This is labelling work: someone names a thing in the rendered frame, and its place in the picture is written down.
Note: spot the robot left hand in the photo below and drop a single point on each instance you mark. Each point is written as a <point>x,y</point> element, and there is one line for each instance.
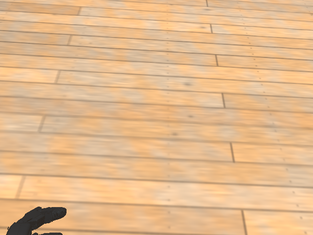
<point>36,218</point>

